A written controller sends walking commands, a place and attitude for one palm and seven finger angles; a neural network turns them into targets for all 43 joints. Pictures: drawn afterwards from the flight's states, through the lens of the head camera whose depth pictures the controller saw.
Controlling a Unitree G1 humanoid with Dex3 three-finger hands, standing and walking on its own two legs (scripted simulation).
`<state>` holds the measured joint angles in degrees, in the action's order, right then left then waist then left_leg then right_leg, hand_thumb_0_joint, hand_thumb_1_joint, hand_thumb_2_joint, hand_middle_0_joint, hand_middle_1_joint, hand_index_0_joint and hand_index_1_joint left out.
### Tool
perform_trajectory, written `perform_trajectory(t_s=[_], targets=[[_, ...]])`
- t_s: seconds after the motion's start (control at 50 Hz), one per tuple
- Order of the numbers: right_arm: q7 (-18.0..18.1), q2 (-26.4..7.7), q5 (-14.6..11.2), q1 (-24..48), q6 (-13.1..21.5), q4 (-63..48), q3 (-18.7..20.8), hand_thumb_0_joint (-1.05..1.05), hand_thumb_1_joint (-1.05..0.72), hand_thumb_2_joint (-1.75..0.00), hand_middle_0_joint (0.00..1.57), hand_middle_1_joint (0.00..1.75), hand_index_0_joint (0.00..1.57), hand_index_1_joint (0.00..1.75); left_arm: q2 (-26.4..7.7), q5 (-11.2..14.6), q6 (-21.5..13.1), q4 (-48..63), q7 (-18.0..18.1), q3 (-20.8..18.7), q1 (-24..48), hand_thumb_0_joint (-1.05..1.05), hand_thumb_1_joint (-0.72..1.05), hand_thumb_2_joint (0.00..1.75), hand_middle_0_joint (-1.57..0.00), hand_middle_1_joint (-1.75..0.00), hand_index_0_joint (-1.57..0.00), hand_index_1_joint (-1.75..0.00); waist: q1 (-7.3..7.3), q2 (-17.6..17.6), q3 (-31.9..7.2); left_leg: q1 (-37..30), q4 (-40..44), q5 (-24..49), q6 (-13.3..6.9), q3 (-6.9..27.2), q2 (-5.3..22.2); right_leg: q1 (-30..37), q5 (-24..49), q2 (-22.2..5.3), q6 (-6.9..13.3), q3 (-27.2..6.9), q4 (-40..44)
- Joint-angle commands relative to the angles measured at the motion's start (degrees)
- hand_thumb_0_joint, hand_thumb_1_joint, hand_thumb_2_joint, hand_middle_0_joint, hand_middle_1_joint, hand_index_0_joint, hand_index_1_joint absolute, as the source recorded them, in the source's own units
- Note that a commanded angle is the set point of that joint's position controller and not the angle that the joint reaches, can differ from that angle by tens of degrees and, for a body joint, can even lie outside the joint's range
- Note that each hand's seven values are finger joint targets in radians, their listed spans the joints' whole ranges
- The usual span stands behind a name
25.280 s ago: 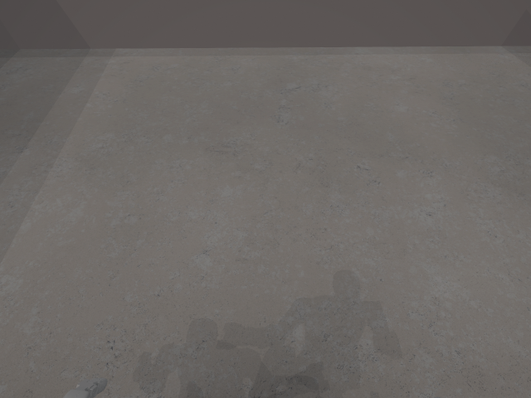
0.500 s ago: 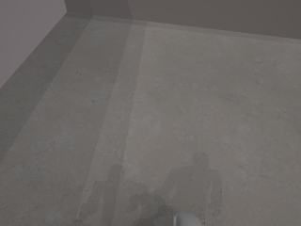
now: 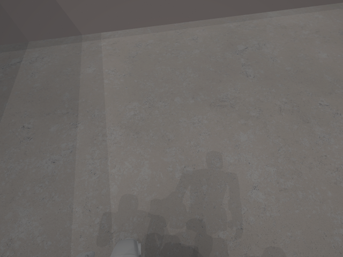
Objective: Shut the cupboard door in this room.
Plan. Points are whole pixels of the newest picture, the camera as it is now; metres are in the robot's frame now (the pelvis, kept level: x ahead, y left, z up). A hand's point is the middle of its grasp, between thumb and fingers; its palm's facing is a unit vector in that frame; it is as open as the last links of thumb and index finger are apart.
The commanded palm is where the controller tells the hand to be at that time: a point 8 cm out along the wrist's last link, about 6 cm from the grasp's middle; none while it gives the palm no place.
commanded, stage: walk around to get in front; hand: left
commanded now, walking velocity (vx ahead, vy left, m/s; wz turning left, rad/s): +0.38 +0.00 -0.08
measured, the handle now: out of the picture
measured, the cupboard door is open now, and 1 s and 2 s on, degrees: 69 69 69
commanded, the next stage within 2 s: walk to a spot facing it in 0.70 s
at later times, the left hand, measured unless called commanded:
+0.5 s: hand (94, 228) +0.22 +0.24 -0.18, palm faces -0.03 -0.99 -0.14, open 7.4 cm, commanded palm none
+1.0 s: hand (151, 130) +0.56 +0.10 -0.15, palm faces -0.21 -0.95 -0.24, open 7.2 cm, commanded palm none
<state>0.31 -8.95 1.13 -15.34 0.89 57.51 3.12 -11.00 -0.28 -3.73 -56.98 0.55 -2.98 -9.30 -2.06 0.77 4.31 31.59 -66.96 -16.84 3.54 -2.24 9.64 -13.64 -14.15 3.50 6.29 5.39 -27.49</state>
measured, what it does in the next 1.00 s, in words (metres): walks ahead: left foot, then right foot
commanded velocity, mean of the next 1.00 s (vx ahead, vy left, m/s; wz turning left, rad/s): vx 0.27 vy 0.00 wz -0.09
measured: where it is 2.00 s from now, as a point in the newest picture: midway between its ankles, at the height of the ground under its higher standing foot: (190, 205)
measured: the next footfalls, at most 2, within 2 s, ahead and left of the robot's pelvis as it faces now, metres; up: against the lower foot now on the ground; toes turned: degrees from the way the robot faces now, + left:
left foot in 0.30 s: +0.26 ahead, +0.16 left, +0.00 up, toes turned +7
right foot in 0.80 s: +0.48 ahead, -0.14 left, +0.00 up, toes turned -23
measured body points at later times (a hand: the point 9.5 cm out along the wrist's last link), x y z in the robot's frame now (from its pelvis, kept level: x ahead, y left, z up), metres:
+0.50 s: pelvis +0.22 +0.06 +0.00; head +0.24 +0.08 +0.45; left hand +0.22 +0.29 -0.16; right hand +0.26 -0.18 -0.14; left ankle +0.22 +0.16 -0.74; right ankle +0.20 -0.07 -0.64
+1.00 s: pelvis +0.42 -0.05 +0.00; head +0.44 -0.09 +0.45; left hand +0.57 +0.15 -0.13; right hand +0.35 -0.26 -0.17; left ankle +0.40 +0.12 -0.64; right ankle +0.45 -0.12 -0.74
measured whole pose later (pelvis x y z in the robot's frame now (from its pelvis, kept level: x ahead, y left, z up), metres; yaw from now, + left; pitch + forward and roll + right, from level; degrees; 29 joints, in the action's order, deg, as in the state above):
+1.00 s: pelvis +0.42 -0.05 +0.00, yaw -13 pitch -1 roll +1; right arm 0.9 -8.8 0.4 -16.9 0.0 61.8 3.4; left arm -8.6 -0.2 -3.9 -58.1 1.0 -2.1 -7.0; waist -2.5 2.1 5.0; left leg 26.7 -69.5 -19.6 2.6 -1.7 6.5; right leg -16.8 -12.5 -1.4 5.1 11.0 -29.8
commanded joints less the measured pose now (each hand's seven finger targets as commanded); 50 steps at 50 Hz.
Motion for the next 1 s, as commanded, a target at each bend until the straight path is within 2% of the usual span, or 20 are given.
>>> perform_trajectory(t_s=[0.0, 0.18, 0.2, 0.24, 0.26, 0.28, 0.3, 0.34, 0.38, 0.46, 0.56, 0.68, 0.72, 0.76, 0.78, 0.8, 0.82, 0.88, 0.92, 0.98], targets=[[-0.9, -3.4, 0.5, -3.9, 0.3, -1.7, 0.7, 0.00, -0.90, -0.90, 0.20, 0.30, 0.20, 0.30, -6.1, -0.5, -1.5, -0.3, -0.3, -1.0, -6.1, 0.00, 0.90, 0.90, -0.20, -0.30, -0.20, -0.30, 0.89, -7.8, -1.2, 0.3, 7.9, 5.7, 0.6, -0.4, 0.3, -0.9, 13.4, -14.4, 3.8, -11.7, 14.4], [-2.1, -3.9, 0.3, 13.6, 2.2, -6.4, 0.0, 0.00, -0.90, -0.90, 0.20, 0.30, 0.20, 0.30, -7.4, -0.7, -1.4, -3.8, 0.4, -0.8, -14.5, 0.00, 0.90, 0.90, -0.20, -0.30, -0.20, -0.30, 5.81, -7.4, -1.0, 0.9, 29.2, 4.1, -1.4, -3.7, -3.5, 15.5, 29.5, -16.6, 3.4, -13.6, 9.5], [-1.9, -4.1, 0.3, 13.3, 2.4, -6.2, 0.1, 0.00, -0.90, -0.90, 0.20, 0.30, 0.20, 0.30, -7.6, -0.8, -1.3, -4.3, 0.5, -0.8, -15.0, 0.00, 0.90, 0.90, -0.20, -0.30, -0.20, -0.30, 5.29, -6.1, -1.2, -2.1, 31.9, 3.2, -1.9, -4.6, -4.5, 15.6, 32.8, -16.6, 3.1, -13.5, 7.5], [-1.1, -6.0, 0.6, 3.5, 2.9, -2.9, 0.7, 0.00, -0.90, -0.90, 0.20, 0.30, 0.20, 0.30, -8.0, -0.5, -1.4, -4.2, 0.6, -0.8, -13.0, 0.00, 0.90, 0.90, -0.20, -0.30, -0.20, -0.30, -0.11, -4.3, -5.9, -18.3, 38.8, 7.9, -3.1, -6.5, -7.2, 11.5, 41.5, -14.0, 0.6, -10.0, -3.9], [-0.6, -9.7, 0.9, -5.3, 3.3, -0.4, 1.6, 0.00, -0.90, -0.90, 0.20, 0.30, 0.20, 0.30, -7.2, -0.1, -1.4, -3.6, 0.4, -0.7, -12.1, 0.00, 0.90, 0.90, -0.20, -0.30, -0.20, -0.30, -3.83, -0.2, -11.1, -34.4, 40.2, 14.3, -5.2, -1.4, -2.6, 1.7, 33.9, -11.0, -1.7, -7.8, -15.4], [-0.1, -15.9, 1.7, -13.4, 3.7, 1.6, 3.1, 0.00, -0.90, -0.90, 0.20, 0.30, 0.20, 0.30, -4.1, 0.5, -1.5, -2.7, -0.2, -0.1, -14.3, 0.00, 0.90, 0.90, -0.20, -0.30, -0.20, -0.30, -5.69, 12.6, -18.7, -51.2, 39.9, 22.4, -11.7, 16.9, 13.6, -14.7, 4.2, -4.0, -4.4, -2.0, -32.7], [0.0, -17.2, 0.7, -16.1, 2.9, 2.3, 3.2, 0.00, -0.90, -0.90, 0.20, 0.30, 0.20, 0.30, -4.5, 0.3, -1.9, -1.6, -0.2, 0.3, -11.7, 0.00, 0.90, 0.90, -0.20, -0.30, -0.20, -0.30, -5.94, 14.8, -18.6, -51.0, 44.8, 26.9, -15.3, 23.4, 19.6, -19.7, -17.5, -3.2, -4.3, -4.9, -44.0], [0.2, -10.8, 0.1, -7.3, 3.0, 1.0, 1.7, 0.00, -0.90, -0.90, 0.20, 0.30, 0.20, 0.30, -4.3, -0.4, -0.7, -2.1, -0.3, -0.5, -7.4, 0.00, 0.90, 0.90, -0.20, -0.30, -0.20, -0.30, -3.14, 8.1, -4.9, -33.4, 51.0, 14.8, -13.2, 16.0, 16.4, -22.2, -10.7, -8.6, -4.7, -7.0, -47.0], [0.3, -7.0, 0.4, -3.5, 3.6, 0.5, 0.6, 0.00, -0.90, -0.90, 0.20, 0.30, 0.20, 0.30, -2.1, -1.0, 0.6, -2.7, -1.1, -0.6, -7.9, 0.00, 0.90, 0.90, -0.20, -0.30, -0.20, -0.30, 0.07, 5.4, 0.9, -24.2, 54.0, 10.6, -10.6, 8.5, 12.5, -20.2, -6.3, -10.1, -5.4, -6.7, -44.8], [0.5, -5.8, 0.0, -3.2, 4.2, 1.1, 0.6, 0.00, -0.90, -0.90, 0.20, 0.30, 0.20, 0.30, 0.5, -1.4, 3.1, -3.1, -1.5, -0.8, -10.7, 0.00, 0.90, 0.90, -0.20, -0.30, -0.20, -0.30, 2.99, 6.1, 1.4, -20.1, 57.2, 7.8, -9.2, -1.2, 8.9, -20.6, 1.3, -10.8, -6.5, -5.2, -42.8], [0.8, -5.8, 0.0, -7.0, 4.5, 2.1, 1.1, 0.00, -0.90, -0.90, 0.20, 0.30, 0.20, 0.30, 0.5, -1.4, 3.6, 0.7, -2.3, -1.3, -3.2, 0.00, 0.90, 0.90, -0.20, -0.30, -0.20, -0.30, 2.03, 6.7, 4.1, -24.3, 57.4, 13.4, -9.5, -6.6, 8.2, -26.5, 6.7, -12.0, -7.7, -2.8, -33.0], [0.8, -8.2, 0.6, -10.7, 3.8, 4.0, 1.8, 0.00, -0.90, -0.90, 0.20, 0.30, 0.20, 0.30, 0.0, -1.0, 2.9, 4.1, -2.7, -0.9, 4.1, 0.00, 0.90, 0.90, -0.20, -0.30, -0.20, -0.30, 0.14, 7.1, 4.3, -31.4, 52.6, 26.1, -8.9, -10.6, 10.1, -20.2, 3.9, -8.9, -5.5, 2.4, -13.2], [0.9, -9.4, 0.5, -10.6, 3.5, 4.1, 2.1, 0.00, -0.90, -0.90, 0.20, 0.30, 0.20, 0.30, -1.2, -1.2, 2.3, 3.4, -2.4, -1.2, 0.3, 0.00, 0.90, 0.90, -0.20, -0.30, -0.20, -0.30, 2.22, 6.4, 0.9, -33.3, 45.1, 40.8, -8.2, -12.0, 10.7, -13.2, 1.5, -6.3, -3.7, 3.9, -10.2], [0.7, -10.8, 0.0, -8.0, 3.3, 3.3, 2.3, 0.00, -0.90, -0.90, 0.20, 0.30, 0.20, 0.30, -4.7, -1.6, 1.1, -1.1, -2.1, -2.2, -14.4, 0.00, 0.90, 0.90, -0.20, -0.30, -0.20, -0.30, 9.33, 3.2, -7.9, -30.2, 25.8, 44.9, -5.0, -15.0, 7.7, 6.3, 6.5, -3.5, -2.3, 5.4, -2.5], [0.0, -8.1, -0.8, -9.3, 3.2, 2.7, 1.8, 0.00, -0.90, -0.90, 0.20, 0.30, 0.20, 0.30, -11.3, -2.0, 0.1, -3.3, -1.4, -3.6, -21.1, 0.00, 0.90, 0.90, -0.20, -0.30, -0.20, -0.30, 11.86, -8.7, -14.8, -15.4, 8.3, 23.0, -2.5, -15.5, 2.8, 22.8, 14.3, -15.2, 0.6, -8.5, -0.6], [0.0, -4.0, -1.3, -11.5, 2.8, 1.0, 0.7, 0.00, -0.90, -0.90, 0.20, 0.30, 0.20, 0.30, -15.9, -0.8, -0.3, -4.2, -0.4, -4.2, -23.2, 0.00, 0.90, 0.90, -0.20, -0.30, -0.20, -0.30, 9.48, -19.0, -19.9, -2.4, -8.1, -16.4, -0.3, -9.0, -7.0, 29.7, 33.6, -29.4, 6.9, -31.6, 2.9], [0.5, -4.9, -1.5, -8.3, 1.8, 0.7, 0.7, 0.00, -0.90, -0.90, 0.20, 0.30, 0.20, 0.30, -15.1, 0.3, 0.1, -3.3, 0.4, -3.9, -18.9, 0.00, 0.90, 0.90, -0.20, -0.30, -0.20, -0.30, 8.35, -10.3, -16.9, -2.3, -11.3, -16.1, -2.0, -0.1, -4.7, 23.7, 35.6, -29.9, 8.1, -26.5, 5.6], [0.4, -2.8, -0.7, -7.4, 0.4, 3.5, 0.5, 0.00, -0.90, -0.90, 0.20, 0.30, 0.20, 0.30, -8.2, 0.2, -0.4, -0.8, 0.4, -1.1, -6.5, 0.00, 0.90, 0.90, -0.20, -0.30, -0.20, -0.30, 3.12, -3.1, -6.5, -3.8, -9.7, -4.0, -2.0, 3.3, -1.1, 5.0, 29.5, -24.2, 1.3, -12.0, 7.8], [0.4, -1.4, -0.3, -11.4, -0.8, 5.3, 0.2, 0.00, -0.90, -0.90, 0.20, 0.30, 0.20, 0.30, -5.7, -0.2, -0.8, -0.3, 0.5, -0.2, -2.8, 0.00, 0.90, 0.90, -0.20, -0.30, -0.20, -0.30, 0.10, -4.4, -4.9, -7.4, -4.7, -0.7, -1.6, 3.1, -1.3, -1.5, 29.6, -21.9, -1.2, -4.5, 9.9], [0.4, -1.7, -0.3, -11.6, -2.2, 5.0, 0.3, 0.00, -0.90, -0.90, 0.20, 0.30, 0.20, 0.30, -4.6, -0.3, -0.5, 0.1, 0.6, 0.3, -1.2, 0.00, 0.90, 0.90, -0.20, -0.30, -0.20, -0.30, -0.88, -7.3, -5.2, -6.0, -0.1, 0.0, 0.0, 2.0, -1.9, -0.9, 31.4, -21.3, -0.6, 0.4, 10.9]])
